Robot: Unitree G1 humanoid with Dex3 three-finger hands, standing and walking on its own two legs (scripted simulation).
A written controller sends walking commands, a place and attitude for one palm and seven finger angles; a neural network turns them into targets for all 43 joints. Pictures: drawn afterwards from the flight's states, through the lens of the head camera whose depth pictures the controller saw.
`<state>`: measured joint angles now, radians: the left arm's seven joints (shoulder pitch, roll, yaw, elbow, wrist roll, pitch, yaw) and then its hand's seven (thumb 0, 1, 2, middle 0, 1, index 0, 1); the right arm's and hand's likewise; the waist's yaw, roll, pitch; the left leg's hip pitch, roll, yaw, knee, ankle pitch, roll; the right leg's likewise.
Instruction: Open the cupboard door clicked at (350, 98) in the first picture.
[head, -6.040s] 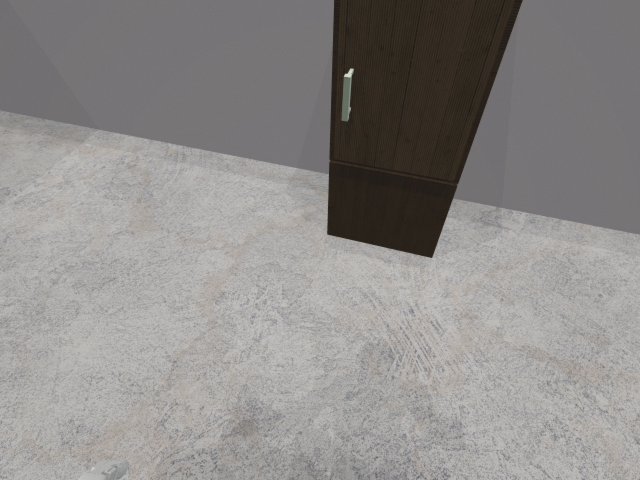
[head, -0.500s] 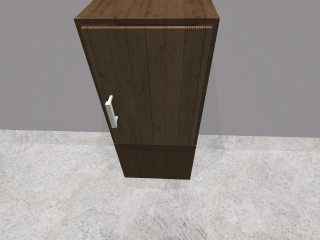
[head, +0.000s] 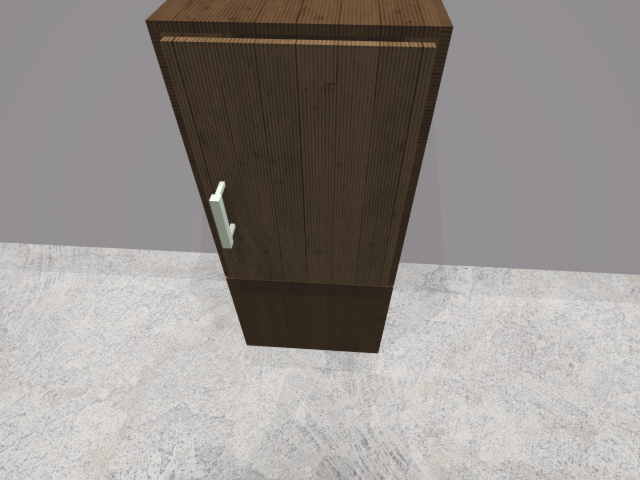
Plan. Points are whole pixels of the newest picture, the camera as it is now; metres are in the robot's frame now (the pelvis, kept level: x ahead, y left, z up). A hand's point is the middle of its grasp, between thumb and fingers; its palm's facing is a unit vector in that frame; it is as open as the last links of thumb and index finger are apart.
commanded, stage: shuffle to correct the standing spot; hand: left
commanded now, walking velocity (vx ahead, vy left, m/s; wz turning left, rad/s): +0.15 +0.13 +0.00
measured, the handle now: (224, 215) +0.61 +0.24 -0.08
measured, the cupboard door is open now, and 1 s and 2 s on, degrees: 0 0 0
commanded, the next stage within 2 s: come to a stop and stand still in 0.24 s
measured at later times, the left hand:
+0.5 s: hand out of the picture +0.04 +0.22 -0.19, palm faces +0.10 -0.98 -0.18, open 7.3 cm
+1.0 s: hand out of the picture +0.11 +0.24 -0.17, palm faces +0.00 -0.97 -0.22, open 7.3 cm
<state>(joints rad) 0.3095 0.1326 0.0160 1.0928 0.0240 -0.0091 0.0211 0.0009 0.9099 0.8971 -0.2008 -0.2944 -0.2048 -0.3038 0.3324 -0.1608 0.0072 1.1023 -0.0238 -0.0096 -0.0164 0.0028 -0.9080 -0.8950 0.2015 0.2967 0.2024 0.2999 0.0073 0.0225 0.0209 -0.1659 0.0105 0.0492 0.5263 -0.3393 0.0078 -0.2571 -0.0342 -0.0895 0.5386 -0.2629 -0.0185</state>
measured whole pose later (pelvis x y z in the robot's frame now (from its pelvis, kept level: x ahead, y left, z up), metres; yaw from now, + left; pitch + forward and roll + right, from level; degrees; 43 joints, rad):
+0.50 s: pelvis +0.06 +0.06 -0.01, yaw +1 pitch -1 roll -1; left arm 0.34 0.14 0.05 1.05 0.03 0.00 0.03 0.00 0.90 0.90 -0.20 -0.29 -0.21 -0.30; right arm 0.28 -0.18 -0.03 1.02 -0.02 -0.03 -0.01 0.02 -0.94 -0.89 0.20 0.30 0.20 0.30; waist 0.01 -0.01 0.04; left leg -0.34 0.06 0.06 0.62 -0.28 -0.01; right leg -0.22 -0.10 -0.10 0.64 -0.39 0.04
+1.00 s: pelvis +0.07 +0.06 -0.01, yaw +0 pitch +0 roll -2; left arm 0.28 0.16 0.00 0.99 0.03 -0.01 0.05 0.00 0.92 0.90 -0.20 -0.29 -0.21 -0.30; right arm 0.25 -0.19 -0.03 1.00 -0.02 0.02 -0.01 0.00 -0.92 -0.89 0.20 0.30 0.20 0.30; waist -0.03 0.04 0.02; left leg -0.31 0.07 0.05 0.62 -0.30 0.00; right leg -0.23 0.03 -0.09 0.56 -0.33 -0.04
